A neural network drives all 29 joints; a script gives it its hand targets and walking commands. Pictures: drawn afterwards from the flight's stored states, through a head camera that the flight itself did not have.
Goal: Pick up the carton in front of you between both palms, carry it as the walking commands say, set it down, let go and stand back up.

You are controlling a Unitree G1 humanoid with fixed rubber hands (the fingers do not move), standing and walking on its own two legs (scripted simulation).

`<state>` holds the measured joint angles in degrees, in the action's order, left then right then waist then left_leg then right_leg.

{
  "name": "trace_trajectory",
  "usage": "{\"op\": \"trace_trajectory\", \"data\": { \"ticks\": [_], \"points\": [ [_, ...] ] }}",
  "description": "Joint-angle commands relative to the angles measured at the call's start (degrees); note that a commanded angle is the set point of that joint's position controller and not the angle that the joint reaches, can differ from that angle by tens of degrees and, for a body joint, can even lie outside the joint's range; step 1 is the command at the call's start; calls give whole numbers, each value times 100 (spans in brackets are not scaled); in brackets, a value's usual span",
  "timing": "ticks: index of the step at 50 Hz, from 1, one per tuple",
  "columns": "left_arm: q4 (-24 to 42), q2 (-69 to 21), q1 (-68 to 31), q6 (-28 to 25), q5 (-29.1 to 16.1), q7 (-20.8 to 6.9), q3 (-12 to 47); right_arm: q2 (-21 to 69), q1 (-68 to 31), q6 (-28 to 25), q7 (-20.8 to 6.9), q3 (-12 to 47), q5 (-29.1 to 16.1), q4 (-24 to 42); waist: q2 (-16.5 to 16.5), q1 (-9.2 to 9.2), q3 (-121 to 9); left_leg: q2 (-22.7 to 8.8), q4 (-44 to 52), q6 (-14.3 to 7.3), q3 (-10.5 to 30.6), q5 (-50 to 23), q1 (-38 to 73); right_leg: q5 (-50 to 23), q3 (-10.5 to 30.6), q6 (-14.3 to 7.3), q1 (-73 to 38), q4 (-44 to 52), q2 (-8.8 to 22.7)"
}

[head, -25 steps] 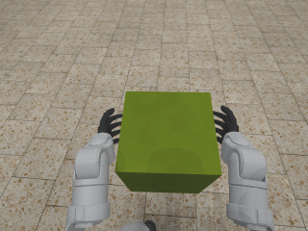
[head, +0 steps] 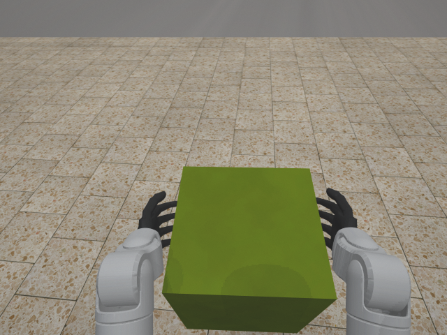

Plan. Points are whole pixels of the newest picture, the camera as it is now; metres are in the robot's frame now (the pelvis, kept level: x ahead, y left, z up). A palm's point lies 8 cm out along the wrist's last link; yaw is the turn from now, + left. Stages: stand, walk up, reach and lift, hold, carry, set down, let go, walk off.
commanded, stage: carry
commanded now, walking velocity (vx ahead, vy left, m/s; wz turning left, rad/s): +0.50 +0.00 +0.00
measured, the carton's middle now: (243, 254) +0.26 +0.00 +0.03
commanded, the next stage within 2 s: none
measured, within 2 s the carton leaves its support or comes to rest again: neither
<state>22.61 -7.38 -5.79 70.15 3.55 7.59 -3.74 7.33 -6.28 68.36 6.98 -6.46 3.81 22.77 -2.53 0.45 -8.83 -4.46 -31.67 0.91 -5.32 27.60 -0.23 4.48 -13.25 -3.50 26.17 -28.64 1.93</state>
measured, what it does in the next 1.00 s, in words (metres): walks ahead: left foot, then right foot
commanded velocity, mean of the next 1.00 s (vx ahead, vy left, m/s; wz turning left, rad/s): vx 0.34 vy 0.00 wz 0.00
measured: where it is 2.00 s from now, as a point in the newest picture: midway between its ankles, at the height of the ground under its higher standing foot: (234, 260)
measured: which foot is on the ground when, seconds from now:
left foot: down 0.00-0.00, up 0.02-0.48, down 0.50-1.00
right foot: down 0.00-0.50, up 0.52-0.96, down 0.98-1.00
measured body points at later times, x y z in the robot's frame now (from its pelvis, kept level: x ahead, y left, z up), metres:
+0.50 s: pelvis +0.31 +0.01 +0.00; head +0.28 +0.02 +0.45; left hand +0.57 +0.16 +0.10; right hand +0.57 -0.15 +0.11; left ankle +0.46 +0.10 -0.72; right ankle +0.11 -0.09 -0.72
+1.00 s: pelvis +0.61 +0.00 +0.01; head +0.59 +0.00 +0.46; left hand +0.87 +0.15 +0.11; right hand +0.87 -0.15 +0.11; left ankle +0.47 +0.10 -0.72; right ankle +0.73 -0.09 -0.72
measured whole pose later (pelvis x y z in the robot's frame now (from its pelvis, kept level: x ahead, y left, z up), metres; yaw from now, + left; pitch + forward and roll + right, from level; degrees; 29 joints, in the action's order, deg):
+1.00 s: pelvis +0.61 +0.00 +0.01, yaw +0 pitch +2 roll +0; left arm 29.4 -7.3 -4.2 71.4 4.2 7.1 -2.7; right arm 7.3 -4.8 69.0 6.6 -4.8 3.9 28.7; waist -0.4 0.5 -5.5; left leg -3.1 -27.4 0.8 -10.4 26.0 -1.8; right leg -0.6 -12.6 -2.3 24.4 -24.6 2.0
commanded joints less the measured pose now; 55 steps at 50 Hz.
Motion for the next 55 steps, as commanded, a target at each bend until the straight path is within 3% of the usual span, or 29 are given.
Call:
{"op": "trace_trajectory", "data": {
  "ticks": [1,2,3,4,6,8,14,21,23,24,25,26,27,28,29,30,31,32,35,40,45,47,48,49,50,51,52,54,55],
  "points": [
    [475,-4804,-2284,-35,-1870,-1012,3708,4640,-2302,268,-1045,4018,-1875,597,2008,72,-1471,514,-3800,27,169,-115,-3795,977,4395,-907,-4122,1661,2313],
    [615,-4945,-2340,-62,-1900,-1048,3735,4863,-2374,234,-1084,4140,-1953,598,1539,63,-1372,128,-4259,-151,508,-157,-3968,485,3738,-849,-3874,1514,2188],
    [667,-5138,-2394,-107,-1922,-1079,3788,5037,-2395,186,-1125,4188,-2010,611,1019,63,-1331,-103,-4247,-233,582,-441,-3932,164,3219,-741,-3491,1449,2056],
    [725,-5277,-2475,-157,-1931,-1106,3841,5214,-2359,133,-1150,4248,-2039,577,609,45,-1211,-317,-3884,-245,640,-809,-3771,291,2722,-554,-3035,1574,1920],
    [777,-5395,-2470,-242,-1972,-1146,3927,5391,-2168,34,-1160,4292,-1994,520,755,10,-1086,-370,-3244,-167,469,-1284,-3452,796,1977,-293,-2495,1898,1635],
    [754,-5328,-2243,-290,-1950,-1191,3957,5401,-1914,-41,-1139,4299,-1884,440,889,11,-929,-348,-2704,-57,267,-1545,-3465,910,1588,-300,-2382,2111,1516],
    [1022,-4880,-2061,-296,-1944,-1215,3954,5109,-1732,-69,-1062,4312,-1791,647,905,26,-346,-254,-1051,95,-197,-2399,-3982,-218,982,-361,-2865,2216,1267],
    [926,-4171,-2122,-16,-1836,-1008,3693,4357,-1915,228,-926,4078,-1817,684,1134,47,260,-41,132,-204,-530,-2691,-3520,-1389,584,-251,-3123,1900,1263],
    [903,-4126,-2182,57,-1840,-969,3689,4279,-1930,294,-915,3975,-1828,609,1216,28,23,181,320,-315,-757,-2478,-2697,-2582,384,-116,-3176,1252,1237],
    [917,-4124,-2235,86,-1851,-956,3708,4289,-1892,311,-918,3913,-1821,529,1129,-50,-309,454,544,-328,-1061,-2340,-1811,-3099,83,25,-3041,410,1081],
    [939,-4128,-2282,113,-1851,-947,3734,4288,-1811,320,-928,3840,-1798,431,805,-154,-754,489,588,-323,-1033,-2005,-520,-2769,-87,197,-2450,-750,826],
    [959,-4173,-2347,136,-1871,-943,3777,4253,-1768,328,-950,3778,-1755,419,-48,-195,-1221,-752,976,-586,848,-939,664,-1179,71,417,-1240,-2241,569],
    [1050,-4291,-2370,145,-1884,-955,3856,4357,-1871,295,-993,3790,-1810,291,-1594,-154,-1635,-2144,1715,-1350,3421,-723,1882,1743,402,594,626,-3931,-275],
    [1035,-4430,-2495,122,-1924,-994,3962,4612,-1732,257,-1036,3845,-1880,284,-1414,-177,-1504,-2022,1929,-1345,3446,-1709,1573,2169,1161,431,1016,-4635,-94],
    [985,-4737,-2572,66,-1948,-1042,4034,4889,-1819,196,-1084,3889,-1909,350,-1049,-171,-1424,-1842,1773,-1245,2753,-2448,1241,2001,1310,275,1084,-4821,166],
    [939,-5011,-2602,-11,-1970,-1083,4076,5156,-1907,131,-1129,3964,-1940,393,-309,-150,-1395,-1716,1694,-1075,2194,-2721,905,1658,1372,200,1052,-4595,386],
    [874,-5231,-2571,-87,-1968,-1111,4102,5361,-2013,65,-1161,4043,-1967,450,-35,-121,-1285,-1603,1787,-911,1741,-2770,471,1382,1371,187,920,-4223,543],
    [840,-5377,-2512,-159,-1946,-1124,4130,5475,-2061,4,-1187,4113,-1995,494,-123,-88,-1312,-1483,1936,-782,1386,-2437,209,1172,1349,199,726,-3894,618],
    [783,-5525,-2163,-338,-1810,-1098,4162,5509,-1892,-116,-1252,4216,-2052,588,-322,-86,-1154,-1276,2242,-773,822,-1994,5,771,1046,288,739,-3175,547],
    [1092,-5238,-2029,-370,-1732,-994,4158,5063,-1734,-130,-1276,4219,-2071,873,-475,-82,-681,-980,1916,-745,-110,-4530,149,395,509,499,801,-1559,323],
    [1263,-4682,-2140,-107,-1861,-949,4103,4499,-1508,68,-1142,3949,-1844,833,-681,-122,-466,-801,1372,-572,-578,-5459,169,-516,160,425,115,-342,-5],
    [1172,-4480,-2130,0,-1890,-951,4021,4371,-1549,169,-1081,3863,-1750,766,-591,-91,-417,-717,815,-415,-680,-5173,54,-940,24,406,-522,303,-114],
    [1125,-4397,-2137,46,-1882,-955,3975,4309,-1593,218,-1060,3824,-1719,713,-413,-35,-412,-625,368,-237,-784,-5117,-177,-1520,-55,410,-1133,961,-128],
    [1071,-4312,-2166,97,-1865,-963,3905,4232,-1640,265,-1040,3804,-1694,668,-286,-31,-560,-542,-8,-17,-702,-4587,-574,-2184,181,406,-1941,1046,188],
    [1016,-4215,-2196,138,-1849,-972,3815,4157,-1729,326,-1023,3821,-1707,655,491,-9,-1031,-326,-853,179,-559,-2732,-1277,-4858,1126,109,-3045,301,1235],
    [826,-4273,-2116,143,-1834,-987,3751,4198,-1758,387,-1005,3910,-1794,670,1212,61,-1643,31,-1506,265,-166,-446,-2077,-5983,2046,-610,-4139,113,2049],
    [658,-4411,-1932,107,-1844,-1008,3689,4286,-1796,402,-1019,3977,-1833,715,1381,63,-1728,128,-1642,211,87,630,-2168,-5355,2318,-843,-3884,487,2093],
    [713,-4902,-2108,8,-1886,-1079,3724,4790,-2096,319,-1090,4186,-1929,708,1063,-5,-1601,-8,-743,60,349,806,-1998,-3571,1946,-608,-3348,885,1817],
    [741,-5119,-2227,-48,-1923,-1111,3770,5019,-2256,259,-1120,4261,-1990,748,1107,-12,-1526,4,-157,17,264,696,-1792,-2857,1741,-424,-3124,973,1652]
  ]
}}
